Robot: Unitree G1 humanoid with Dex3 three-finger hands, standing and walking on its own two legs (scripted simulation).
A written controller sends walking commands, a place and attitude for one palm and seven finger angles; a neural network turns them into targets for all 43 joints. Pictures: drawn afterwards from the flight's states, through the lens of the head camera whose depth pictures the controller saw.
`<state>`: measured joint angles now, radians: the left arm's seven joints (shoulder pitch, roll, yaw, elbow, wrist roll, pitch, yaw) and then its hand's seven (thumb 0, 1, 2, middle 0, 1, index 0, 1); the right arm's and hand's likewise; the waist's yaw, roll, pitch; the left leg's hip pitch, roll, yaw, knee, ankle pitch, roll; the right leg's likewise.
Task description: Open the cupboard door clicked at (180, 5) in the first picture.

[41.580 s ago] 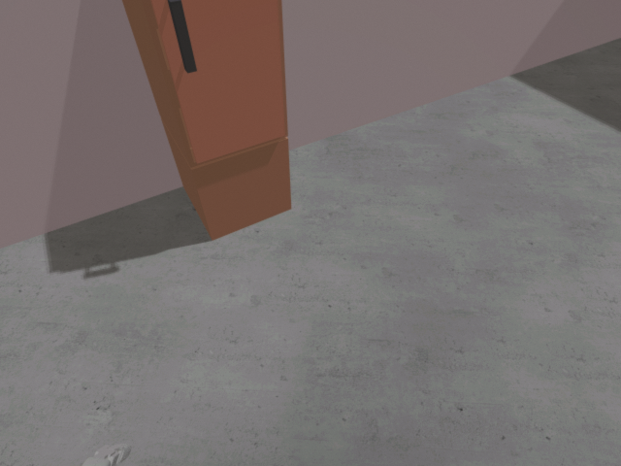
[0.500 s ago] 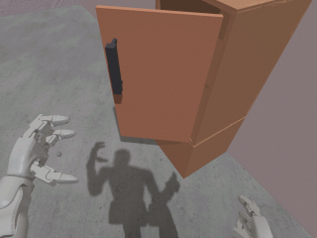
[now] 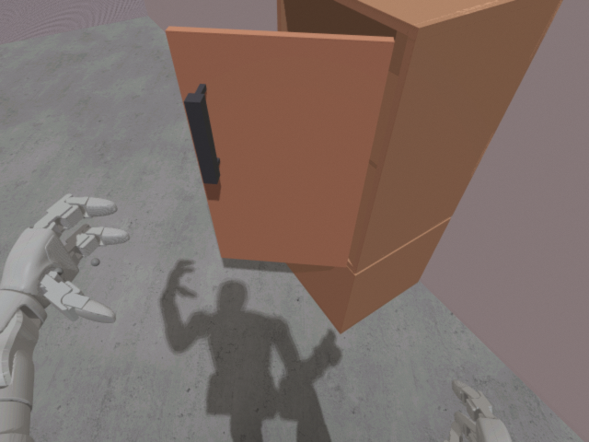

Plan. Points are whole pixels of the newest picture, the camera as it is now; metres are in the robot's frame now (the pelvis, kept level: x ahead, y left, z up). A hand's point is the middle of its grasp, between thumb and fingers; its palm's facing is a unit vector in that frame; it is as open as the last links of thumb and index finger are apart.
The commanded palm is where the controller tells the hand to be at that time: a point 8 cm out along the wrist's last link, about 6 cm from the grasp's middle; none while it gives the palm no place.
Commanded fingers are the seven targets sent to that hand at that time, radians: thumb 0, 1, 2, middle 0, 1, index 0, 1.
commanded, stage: raise the hand with hooked fingers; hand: left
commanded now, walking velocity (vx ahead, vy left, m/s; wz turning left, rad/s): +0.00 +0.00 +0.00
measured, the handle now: (207, 135) +0.59 +0.21 +0.09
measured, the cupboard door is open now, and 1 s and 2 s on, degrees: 52 52 52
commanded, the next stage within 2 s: move the hooked fingers beside the handle in 0.36 s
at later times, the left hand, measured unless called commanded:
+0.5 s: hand (124, 263) +0.30 +0.24 +0.11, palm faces +0.02 -1.00 -0.02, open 14.0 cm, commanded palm +0.28 +0.29 +0.11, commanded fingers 0.00 -0.50 0.30 -0.30 -1.20 -0.30 -1.20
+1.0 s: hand (134, 218) +0.37 +0.25 +0.11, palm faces +0.00 -1.00 +0.01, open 14.0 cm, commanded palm +0.35 +0.30 +0.11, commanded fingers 0.00 -0.50 0.30 -0.30 -1.20 -0.30 -1.20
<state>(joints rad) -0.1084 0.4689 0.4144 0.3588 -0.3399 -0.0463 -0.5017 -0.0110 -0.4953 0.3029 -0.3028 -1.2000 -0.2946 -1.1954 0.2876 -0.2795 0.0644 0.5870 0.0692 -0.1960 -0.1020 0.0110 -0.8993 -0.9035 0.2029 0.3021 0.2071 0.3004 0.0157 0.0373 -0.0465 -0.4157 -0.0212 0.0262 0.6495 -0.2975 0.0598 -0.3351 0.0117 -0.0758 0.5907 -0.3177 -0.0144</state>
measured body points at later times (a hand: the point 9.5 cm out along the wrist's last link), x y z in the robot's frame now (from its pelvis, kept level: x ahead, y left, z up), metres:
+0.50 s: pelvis +0.00 -0.03 +0.00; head +0.02 -0.04 +0.45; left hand +0.29 +0.29 +0.11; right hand +0.17 -0.27 -0.08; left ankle +0.02 +0.08 -0.73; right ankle -0.01 -0.11 -0.73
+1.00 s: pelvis +0.00 -0.01 -0.01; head +0.04 -0.01 +0.44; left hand +0.36 +0.31 +0.11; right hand +0.11 -0.28 -0.10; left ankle +0.02 +0.08 -0.73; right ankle -0.01 -0.11 -0.73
